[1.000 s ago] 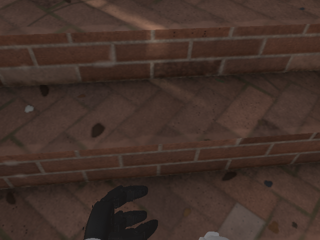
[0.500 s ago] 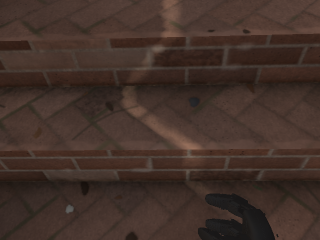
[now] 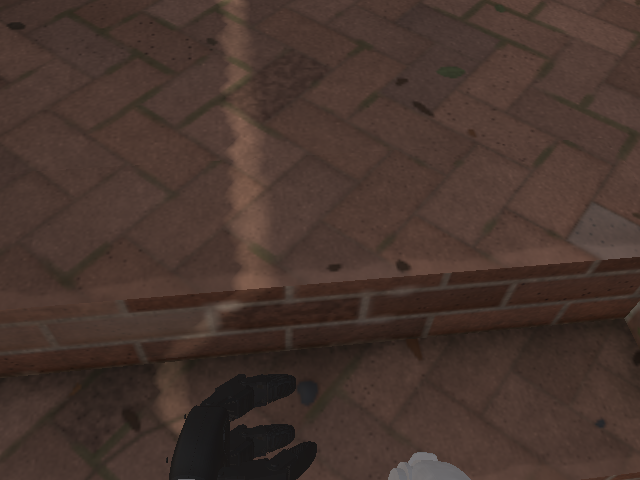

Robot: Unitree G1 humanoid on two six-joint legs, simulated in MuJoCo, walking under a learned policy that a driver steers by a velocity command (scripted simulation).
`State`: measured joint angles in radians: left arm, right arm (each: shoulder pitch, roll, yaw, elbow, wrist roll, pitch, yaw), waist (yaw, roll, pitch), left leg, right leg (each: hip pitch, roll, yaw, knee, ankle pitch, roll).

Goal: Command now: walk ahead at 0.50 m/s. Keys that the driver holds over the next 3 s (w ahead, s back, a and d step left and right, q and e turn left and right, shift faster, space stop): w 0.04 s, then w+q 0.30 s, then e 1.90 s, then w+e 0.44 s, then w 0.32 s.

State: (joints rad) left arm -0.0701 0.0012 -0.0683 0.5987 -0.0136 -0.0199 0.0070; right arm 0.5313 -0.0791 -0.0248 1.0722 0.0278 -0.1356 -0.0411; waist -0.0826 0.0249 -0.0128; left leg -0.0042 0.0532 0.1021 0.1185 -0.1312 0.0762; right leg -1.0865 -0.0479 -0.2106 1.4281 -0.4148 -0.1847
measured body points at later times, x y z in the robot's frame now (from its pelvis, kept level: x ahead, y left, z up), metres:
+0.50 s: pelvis +0.24 +0.01 +0.19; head +0.29 +0.00 +0.63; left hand +0.12 +0.19 +0.05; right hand +0.52 -0.07 +0.12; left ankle +0.39 +0.12 -0.36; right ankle +0.15 -0.09 -0.57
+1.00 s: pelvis +0.38 +0.01 +0.35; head +0.40 +0.03 +0.80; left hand +0.54 +0.21 +0.22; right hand +0.43 -0.23 +0.23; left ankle +0.39 +0.12 -0.39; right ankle +0.41 -0.12 -0.21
